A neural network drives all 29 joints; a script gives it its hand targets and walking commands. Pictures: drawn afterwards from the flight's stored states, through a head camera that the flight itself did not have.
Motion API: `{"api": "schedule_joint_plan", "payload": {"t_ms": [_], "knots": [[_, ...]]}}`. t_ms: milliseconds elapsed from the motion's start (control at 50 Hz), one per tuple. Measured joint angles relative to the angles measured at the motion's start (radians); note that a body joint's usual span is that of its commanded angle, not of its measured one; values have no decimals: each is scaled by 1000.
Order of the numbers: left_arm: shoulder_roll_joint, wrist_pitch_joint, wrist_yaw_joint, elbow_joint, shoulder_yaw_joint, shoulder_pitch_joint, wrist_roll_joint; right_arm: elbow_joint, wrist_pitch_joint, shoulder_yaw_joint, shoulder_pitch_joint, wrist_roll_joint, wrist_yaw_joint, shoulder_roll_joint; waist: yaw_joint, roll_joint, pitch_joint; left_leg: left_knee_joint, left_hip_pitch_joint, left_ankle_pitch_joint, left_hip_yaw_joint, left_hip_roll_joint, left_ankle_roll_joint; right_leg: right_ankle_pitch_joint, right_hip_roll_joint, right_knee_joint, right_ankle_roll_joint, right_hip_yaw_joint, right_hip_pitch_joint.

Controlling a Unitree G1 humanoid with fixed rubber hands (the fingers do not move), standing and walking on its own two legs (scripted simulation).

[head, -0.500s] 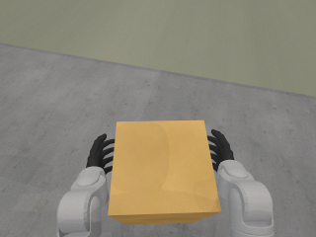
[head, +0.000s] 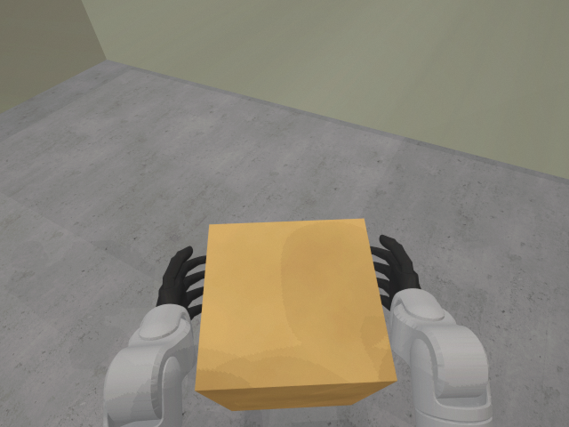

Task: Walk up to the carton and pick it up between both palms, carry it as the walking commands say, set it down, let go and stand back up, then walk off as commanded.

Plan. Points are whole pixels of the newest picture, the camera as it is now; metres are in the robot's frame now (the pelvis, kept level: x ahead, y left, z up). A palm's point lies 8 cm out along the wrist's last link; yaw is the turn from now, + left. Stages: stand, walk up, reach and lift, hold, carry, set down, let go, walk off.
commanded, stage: carry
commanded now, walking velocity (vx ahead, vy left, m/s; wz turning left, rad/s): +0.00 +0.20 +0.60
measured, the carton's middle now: (289, 326) +0.26 +0.00 +0.03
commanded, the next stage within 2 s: none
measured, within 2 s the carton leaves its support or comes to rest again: neither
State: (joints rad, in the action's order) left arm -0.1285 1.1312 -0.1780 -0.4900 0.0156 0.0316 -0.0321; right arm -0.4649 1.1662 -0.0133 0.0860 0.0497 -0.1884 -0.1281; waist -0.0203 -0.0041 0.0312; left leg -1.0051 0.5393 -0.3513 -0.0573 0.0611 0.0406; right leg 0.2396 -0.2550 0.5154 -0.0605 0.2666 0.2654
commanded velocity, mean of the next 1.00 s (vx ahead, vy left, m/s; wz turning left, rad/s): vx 0.00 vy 0.01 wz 0.02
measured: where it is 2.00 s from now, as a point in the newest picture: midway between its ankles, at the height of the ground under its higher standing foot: outside the picture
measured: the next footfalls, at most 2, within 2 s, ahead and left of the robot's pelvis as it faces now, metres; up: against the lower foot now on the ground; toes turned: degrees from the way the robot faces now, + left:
left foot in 0.12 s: +0.06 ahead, +0.22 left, +0.00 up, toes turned +13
right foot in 0.62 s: -0.04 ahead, +0.06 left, +0.00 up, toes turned -5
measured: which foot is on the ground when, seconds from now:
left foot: up 0.00-0.10, down 0.12-0.88, up 0.90-0.96, down 0.98-1.00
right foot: down 0.00-0.12, up 0.14-0.60, down 0.62-0.98, up 1.00-1.00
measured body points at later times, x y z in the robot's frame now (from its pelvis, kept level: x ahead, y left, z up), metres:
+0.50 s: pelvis -0.04 +0.17 -0.01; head -0.05 +0.18 +0.44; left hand +0.21 +0.34 +0.07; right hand +0.24 +0.06 +0.07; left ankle +0.02 +0.22 -0.74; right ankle -0.05 +0.05 -0.71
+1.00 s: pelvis -0.08 +0.22 -0.01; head -0.12 +0.24 +0.44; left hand +0.17 +0.40 +0.07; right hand +0.21 +0.12 +0.08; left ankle -0.05 +0.28 -0.74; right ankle -0.07 +0.06 -0.74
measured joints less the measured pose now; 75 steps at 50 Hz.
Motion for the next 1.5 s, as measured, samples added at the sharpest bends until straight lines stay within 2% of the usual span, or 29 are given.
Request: {"api": "schedule_joint_plan", "payload": {"t_ms": [80, 120, 140, 180, 200, 260, 320, 420, 540, 600, 640, 700, 740, 840, 860, 880, 900, 920, 940, 980, 1020, 1060, 1140, 1260, 1300, 1340, 1380, 1440, 1500], "knots": [[0, 14, 0, 3, -4, 33, -5, -11, 13, 21, 21, -3, 0, -1, -2, -14, -4, 252, -110, 4, -40, 32, -8, 0, -77, 33, -62, 30, -4], [0, 27, -1, 2, -6, 38, -12, -8, 24, 27, 28, -8, 1, -2, -1, -11, 5, 426, -192, 115, -62, 26, -13, 18, -111, 90, -93, 29, 15], [1, 32, 0, 6, 3, 43, -13, 9, 17, 22, 32, -7, 1, -3, 0, -23, 6, 429, -187, 137, -65, 12, -14, 103, -118, 161, -91, -7, 49], [1, 43, 1, 20, 25, 53, -10, 48, 0, 12, 33, -5, 2, -3, 15, -40, -7, 367, -146, 54, -56, -5, -40, 314, -64, 373, -68, -109, 145], [0, 47, 1, 32, 29, 54, -11, 64, -5, 9, 29, -3, 3, -3, 28, -43, -17, 349, -131, 56, -53, -9, -53, 358, -23, 474, -58, -142, 189], [0, 48, -3, 56, 17, 43, -8, 75, -10, 14, 1, -4, 18, -1, 58, -44, -31, 378, -126, 107, -55, -28, -86, 312, 77, 676, -36, -160, 281], [1, 27, -9, 57, 2, 34, -2, 60, -30, 19, -22, -4, 22, -1, 62, -43, -27, 424, -134, 136, -61, -58, -116, 242, 145, 746, -17, -154, 318], [1, 5, -10, 71, -13, 37, -3, 50, -50, 28, -39, -3, 25, 0, 41, -32, 23, 501, -149, 178, -84, -102, -155, 221, 203, 578, 11, -168, 265], [1, 12, -4, 88, -14, 29, -14, 71, -34, 30, -33, -2, 25, 0, 12, 11, 85, 580, -165, 222, -114, -126, -185, 253, 212, 244, 38, -181, 107], [1, 19, -3, 84, -12, 20, -15, 75, -23, 26, -30, -4, 23, 0, 8, 29, 95, 624, -177, 251, -123, -130, -189, 217, 212, 65, 45, -144, 9], [0, 19, -3, 84, -14, 13, -17, 76, -16, 27, -28, -5, 21, 1, 9, 43, 89, 656, -194, 271, -125, -130, -169, 126, 211, -40, 50, -118, -42], [1, 26, -2, 76, -18, 3, -16, 64, 2, 25, -31, -4, 20, 1, 13, 50, 75, 675, -217, 278, -122, -130, -57, 43, 199, -89, 48, -97, -76], [1, 34, -2, 66, -17, 1, -15, 57, 12, 21, -30, -2, 19, 1, 20, 46, 76, 642, -207, 261, -122, -127, -18, 17, 194, -87, 43, -94, -79], [1, 50, -2, 90, -12, 8, -15, 79, 27, 26, -24, -1, 18, 1, 17, 35, 89, 658, -220, 268, -118, -140, -54, 93, 184, -46, 40, -90, -74], [1, 48, -2, 109, -13, 14, -16, 93, 27, 33, -21, -1, 18, 0, 13, 37, 89, 681, -231, 280, -114, -144, -24, 106, 180, -62, 47, -79, -86], [1, 44, -2, 132, -15, 24, -17, 106, 26, 44, -16, -1, 19, 0, 11, 42, 85, 688, -235, 283, -107, -144, 42, 102, 177, -90, 55, -63, -105], [1, 42, -2, 150, -16, 39, -18, 114, 24, 54, -11, -2, 19, 0, 14, 40, 76, 634, -219, 258, -106, -140, 121, 69, 172, -121, 58, -51, -124], [1, 43, -2, 155, -11, 54, -21, 124, 15, 58, -2, -4, 20, -1, 31, 24, 67, 501, -188, 179, -92, -136, 147, 23, 163, -126, 56, -59, -121], [0, 39, -2, 161, -1, 64, -27, 147, -1, 57, 11, -2, 25, -1, 51, 8, 65, 384, -170, 99, -61, -129, 133, -11, 154, -102, 50, -76, -102], [-2, 27, 2, 171, 15, 74, -35, 179, -23, 53, 33, 3, 29, -1, 59, 5, 71, 431, -219, 92, 3, -100, 64, 19, 154, -17, 19, -98, -55], [-2, 19, 2, 170, 25, 87, -28, 179, -36, 56, 41, 0, 26, -3, 45, -19, 58, 451, -213, 103, -9, -129, -79, 104, 138, 65, 8, -134, -4], [-2, 22, -8, 148, 14, 85, -26, 155, -37, 56, 32, -7, 23, -3, 37, -23, 42, 485, -212, 139, -14, -139, -154, 184, 164, 179, 23, -186, 58], [-4, -39, 19, 299, 15, 111, -60, 290, -98, 87, 46, 21, 47, -4, 35, -16, 50, 618, -247, 218, -10, -140, -147, 174, 225, 272, 66, -220, 113], [-4, -144, 23, 324, 16, 112, -62, 313, -186, 96, 63, 24, 53, -6, 16, 15, 51, 742, -259, 299, -5, -155, -127, 171, 263, 1, 85, -149, 27], [-5, -171, 26, 336, 23, 115, -61, 326, -210, 94, 70, 28, 54, -6, 18, 22, 54, 732, -250, 295, -10, -165, -113, 80, 263, -108, 97, -126, -20], [-5, -193, 33, 350, 28, 115, -65, 336, -225, 90, 72, 38, 56, -6, 22, 32, 50, 687, -239, 268, -13, -167, -68, -26, 254, -120, 109, -123, -26], [-5, -224, 49, 412, 41, 122, -76, 390, -250, 91, 76, 55, 57, -6, 25, 40, 61, 629, -222, 232, -12, -164, -46, -22, 254, -87, 114, -122, -20], [-5, -263, 60, 481, 54, 119, -82, 456, -285, 89, 73, 68, 58, -6, 26, 38, 73, 587, -217, 205, -8, -160, -91, 25, 259, -45, 116, -121, -17], [-3, -282, 55, 471, 45, 97, -78, 449, -303, 76, 54, 62, 51, -4, 23, 19, 68, 587, -222, 208, -8, -165, -147, 46, 256, -17, 119, -121, -10]]}}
